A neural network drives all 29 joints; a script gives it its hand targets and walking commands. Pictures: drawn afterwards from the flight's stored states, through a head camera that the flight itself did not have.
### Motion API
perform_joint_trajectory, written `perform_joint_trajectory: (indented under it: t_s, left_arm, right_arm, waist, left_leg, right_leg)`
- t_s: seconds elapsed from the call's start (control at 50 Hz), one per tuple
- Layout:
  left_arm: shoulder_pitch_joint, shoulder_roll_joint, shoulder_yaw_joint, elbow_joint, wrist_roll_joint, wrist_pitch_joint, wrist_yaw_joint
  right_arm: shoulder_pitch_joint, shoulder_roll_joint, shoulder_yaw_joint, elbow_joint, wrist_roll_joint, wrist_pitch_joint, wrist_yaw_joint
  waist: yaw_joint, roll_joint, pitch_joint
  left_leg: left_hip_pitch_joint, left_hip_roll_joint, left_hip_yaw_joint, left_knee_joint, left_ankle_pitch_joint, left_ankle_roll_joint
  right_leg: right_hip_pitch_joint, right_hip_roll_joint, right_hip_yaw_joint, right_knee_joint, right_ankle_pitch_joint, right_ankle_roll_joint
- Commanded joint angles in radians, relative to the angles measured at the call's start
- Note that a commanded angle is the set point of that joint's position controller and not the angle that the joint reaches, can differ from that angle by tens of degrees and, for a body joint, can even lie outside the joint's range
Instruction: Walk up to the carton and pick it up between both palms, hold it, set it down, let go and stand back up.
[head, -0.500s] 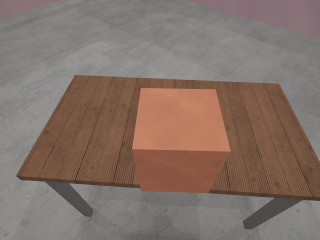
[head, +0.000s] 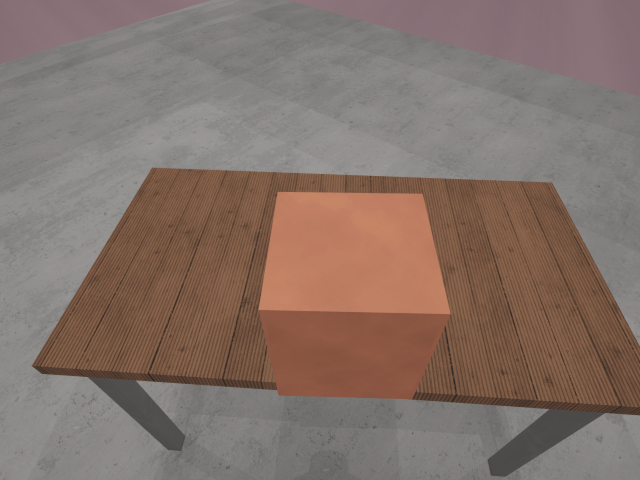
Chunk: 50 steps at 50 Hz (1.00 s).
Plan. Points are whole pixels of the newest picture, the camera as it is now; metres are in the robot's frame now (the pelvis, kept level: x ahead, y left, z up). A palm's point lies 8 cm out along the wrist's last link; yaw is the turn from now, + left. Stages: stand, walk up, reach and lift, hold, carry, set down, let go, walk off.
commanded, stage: stand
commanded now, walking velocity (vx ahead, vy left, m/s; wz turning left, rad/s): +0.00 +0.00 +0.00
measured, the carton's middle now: (347, 299) +0.38 -0.01 -0.02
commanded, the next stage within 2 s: walk up in 0.40 s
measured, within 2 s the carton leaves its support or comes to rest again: neither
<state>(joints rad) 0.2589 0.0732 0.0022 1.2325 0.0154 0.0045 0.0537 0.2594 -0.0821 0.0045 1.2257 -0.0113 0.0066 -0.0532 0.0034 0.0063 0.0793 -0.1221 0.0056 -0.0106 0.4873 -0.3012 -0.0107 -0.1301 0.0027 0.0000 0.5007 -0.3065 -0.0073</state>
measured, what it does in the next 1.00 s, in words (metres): stands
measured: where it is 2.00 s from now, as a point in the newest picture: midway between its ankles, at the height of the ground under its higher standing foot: outside the picture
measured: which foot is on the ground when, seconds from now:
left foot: down 0.00-1.00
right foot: down 0.00-1.00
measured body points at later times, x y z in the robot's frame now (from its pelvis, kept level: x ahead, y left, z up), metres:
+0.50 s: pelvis +0.00 -0.01 +0.00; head +0.01 -0.02 +0.45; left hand -0.02 +0.18 -0.17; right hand -0.02 -0.20 -0.17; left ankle -0.02 +0.13 -0.74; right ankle -0.02 -0.11 -0.74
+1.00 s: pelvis -0.03 -0.03 -0.01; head +0.00 -0.03 +0.44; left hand +0.00 +0.21 -0.17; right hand +0.03 -0.26 -0.17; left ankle -0.02 +0.13 -0.74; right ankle -0.02 -0.11 -0.74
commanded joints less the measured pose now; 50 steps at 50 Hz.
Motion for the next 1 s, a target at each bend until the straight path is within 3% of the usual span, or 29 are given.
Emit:
perform_joint_trajectory:
  t_s: [0.0, 0.02, 0.06, 0.18, 0.2, 0.24, 0.3, 0.32, 0.38, 0.4, 0.42, 0.46, 0.48, 0.5, 0.56, 0.58, 0.62, 0.68, 0.76, 0.84, 0.88, 0.92, 0.94, 0.98]
  left_arm:
    - [0.094, 0.065, 0.003, -0.006, -0.005, -0.010, 0.005]
    - [0.081, 0.089, 0.004, -0.007, -0.002, -0.008, 0.006]
    - [0.082, 0.075, 0.004, -0.013, -0.003, -0.010, 0.007]
    - [0.098, 0.080, 0.002, -0.013, 0.000, -0.007, 0.006]
    - [0.077, 0.081, 0.003, -0.020, 0.004, -0.011, 0.008]
    - [0.087, 0.096, 0.006, -0.025, -0.004, -0.013, 0.002]
    - [0.107, 0.099, 0.011, -0.022, -0.003, -0.016, -0.001]
    - [0.106, 0.072, 0.002, -0.016, -0.002, -0.015, 0.002]
    - [0.118, 0.071, 0.001, -0.011, -0.005, -0.018, 0.001]
    - [0.117, 0.091, 0.009, -0.014, -0.004, -0.016, 0.001]
    - [0.099, 0.100, 0.010, -0.017, -0.001, -0.015, -0.001]
    - [0.096, 0.074, 0.004, -0.024, -0.003, -0.019, -0.004]
    - [0.079, 0.087, 0.003, -0.033, 0.000, -0.022, -0.004]
    - [0.102, 0.076, 0.004, -0.025, -0.007, -0.027, -0.007]
    - [0.103, 0.101, 0.016, -0.027, -0.005, -0.025, -0.004]
    - [0.053, 0.189, 0.014, -0.045, -0.010, -0.025, 0.006]
    - [0.064, 0.177, 0.010, -0.056, -0.010, -0.025, 0.007]
    - [0.041, 0.172, 0.005, -0.060, -0.017, -0.016, 0.003]
    - [0.016, 0.190, 0.003, -0.077, -0.016, -0.002, -0.002]
    - [-0.015, 0.226, 0.006, -0.098, -0.018, 0.008, -0.005]
    - [-0.041, 0.246, 0.006, -0.115, -0.010, 0.014, -0.006]
    - [-0.037, 0.248, 0.009, -0.115, -0.017, 0.016, -0.010]
    - [-0.036, 0.254, 0.010, -0.129, -0.012, 0.015, -0.010]
    - [-0.061, 0.279, 0.017, -0.142, -0.014, 0.018, -0.010]
  right_arm:
    - [0.066, -0.070, -0.010, -0.014, 0.004, -0.008, -0.009]
    - [0.068, -0.064, -0.009, -0.010, -0.001, -0.008, -0.010]
    - [0.079, -0.086, -0.014, -0.005, 0.004, -0.005, -0.007]
    - [0.070, -0.083, -0.014, -0.019, 0.003, -0.006, -0.008]
    - [0.086, -0.082, -0.016, -0.015, 0.000, -0.005, -0.004]
    - [0.088, -0.061, -0.012, -0.018, 0.000, -0.002, -0.004]
    - [0.084, -0.069, -0.010, -0.014, -0.003, -0.005, -0.005]
    - [0.088, -0.091, -0.017, -0.018, 0.002, -0.008, -0.005]
    - [0.096, -0.084, -0.017, -0.011, 0.002, -0.009, -0.007]
    - [0.110, -0.048, -0.007, -0.013, 0.004, -0.009, -0.004]
    - [0.110, -0.063, -0.006, -0.005, 0.003, -0.006, -0.005]
    - [0.095, -0.089, -0.015, -0.010, 0.000, -0.007, -0.006]
    - [0.093, -0.074, -0.011, -0.015, 0.000, -0.003, -0.006]
    - [0.108, -0.078, -0.013, -0.007, 0.003, -0.004, -0.005]
    - [0.092, -0.059, -0.007, -0.010, 0.000, -0.007, -0.006]
    - [0.046, -0.165, 0.003, -0.046, -0.007, -0.032, -0.013]
    - [0.049, -0.158, 0.009, -0.055, -0.009, -0.047, -0.016]
    - [0.047, -0.144, 0.025, -0.067, -0.005, -0.039, -0.018]
    - [0.024, -0.179, 0.024, -0.093, -0.001, -0.032, -0.020]
    - [0.013, -0.192, 0.028, -0.116, -0.002, -0.031, -0.018]
    - [0.015, -0.210, 0.024, -0.124, -0.007, -0.026, -0.014]
    - [0.004, -0.194, 0.026, -0.134, -0.004, -0.027, -0.013]
    - [-0.007, -0.204, 0.026, -0.137, -0.004, -0.026, -0.012]
    - [-0.003, -0.208, 0.024, -0.152, -0.005, -0.025, -0.009]
  waist:
    - [0.001, -0.021, 0.055]
    - [-0.002, 0.013, 0.051]
    - [-0.004, -0.022, 0.048]
    - [0.001, -0.003, 0.051]
    - [-0.010, -0.016, 0.054]
    - [-0.003, 0.017, 0.049]
    - [0.007, 0.000, 0.051]
    - [-0.006, -0.021, 0.060]
    - [-0.001, 0.005, 0.044]
    - [-0.003, -0.018, 0.049]
    - [-0.004, 0.007, 0.067]
    - [0.000, -0.007, 0.048]
    - [-0.013, 0.013, 0.055]
    - [0.001, -0.019, 0.050]
    - [0.004, 0.002, 0.035]
    - [-0.004, -0.009, 0.056]
    - [0.004, 0.024, -0.014]
    - [0.004, -0.021, -0.034]
    - [0.006, 0.007, -0.029]
    - [-0.003, -0.017, -0.033]
    - [-0.015, 0.010, -0.018]
    - [-0.011, -0.013, -0.030]
    - [-0.005, 0.014, -0.030]
    - [-0.018, 0.000, -0.038]
  left_leg:
    - [-0.055, 0.063, -0.064, -0.100, 0.222, 0.040]
    - [-0.047, 0.062, -0.059, -0.103, 0.205, 0.039]
    - [-0.058, 0.061, -0.060, -0.106, 0.193, 0.037]
    - [-0.063, 0.064, -0.062, -0.103, 0.172, 0.039]
    - [-0.070, 0.065, -0.067, -0.099, 0.177, 0.036]
    - [-0.071, 0.060, -0.056, -0.105, 0.183, 0.031]
    - [-0.076, 0.066, -0.061, -0.107, 0.188, 0.030]
    - [-0.084, 0.068, -0.063, -0.100, 0.193, 0.034]
    - [-0.048, 0.074, -0.064, -0.096, 0.209, 0.035]
    - [-0.055, 0.067, -0.065, -0.103, 0.206, 0.031]
    - [-0.063, 0.068, -0.059, -0.104, 0.200, 0.026]
    - [-0.048, 0.074, -0.062, -0.095, 0.206, 0.031]
    - [-0.065, 0.072, -0.057, -0.110, 0.206, 0.030]
    - [-0.062, 0.070, -0.061, -0.097, 0.225, 0.021]
    - [-0.049, 0.072, -0.056, -0.104, 0.218, 0.031]
    - [-0.077, 0.091, -0.091, -0.066, 0.371, 0.056]
    - [-0.052, 0.107, -0.090, -0.022, 0.450, 0.068]
    - [-0.071, 0.097, -0.089, -0.012, 0.380, 0.058]
    - [-0.114, 0.088, -0.101, 0.011, 0.323, 0.055]
    - [-0.135, 0.079, -0.110, 0.038, 0.263, 0.051]
    - [-0.144, 0.071, -0.112, 0.029, 0.246, 0.056]
    - [-0.146, 0.073, -0.124, 0.033, 0.226, 0.057]
    - [-0.154, 0.068, -0.116, 0.046, 0.211, 0.054]
    - [-0.149, 0.047, -0.097, 0.077, 0.204, 0.046]
  right_leg:
    - [-0.049, -0.073, 0.077, -0.124, 0.247, -0.020]
    - [-0.074, -0.077, 0.075, -0.129, 0.222, -0.017]
    - [-0.056, -0.079, 0.076, -0.125, 0.212, -0.022]
    - [-0.074, -0.076, 0.086, -0.137, 0.179, -0.029]
    - [-0.068, -0.079, 0.079, -0.131, 0.195, -0.025]
    - [-0.068, -0.074, 0.082, -0.140, 0.202, -0.025]
    - [-0.059, -0.077, 0.082, -0.140, 0.204, -0.025]
    - [-0.050, -0.077, 0.081, -0.139, 0.233, -0.026]
    - [-0.059, -0.080, 0.084, -0.138, 0.245, -0.029]
    - [-0.055, -0.077, 0.077, -0.133, 0.259, -0.028]
    - [-0.061, -0.079, 0.084, -0.143, 0.236, -0.031]
    - [-0.071, -0.077, 0.085, -0.145, 0.222, -0.030]
    - [-0.056, -0.080, 0.090, -0.144, 0.240, -0.036]
    - [-0.044, -0.073, 0.084, -0.133, 0.249, -0.030]
    - [-0.040, -0.084, 0.086, -0.133, 0.293, -0.039]
    - [-0.046, -0.092, 0.086, -0.095, 0.370, -0.040]
    - [-0.015, -0.101, 0.071, -0.076, 0.411, -0.046]
    - [-0.012, -0.094, 0.056, -0.074, 0.369, -0.042]
    - [-0.011, -0.101, 0.059, -0.073, 0.345, -0.052]
    - [-0.039, -0.110, 0.059, -0.085, 0.274, -0.059]
    - [-0.062, -0.109, 0.050, -0.082, 0.221, -0.068]
    - [-0.064, -0.118, 0.058, -0.098, 0.177, -0.070]
    - [-0.056, -0.120, 0.057, -0.107, 0.163, -0.071]
    - [-0.073, -0.142, 0.069, -0.120, 0.149, -0.088]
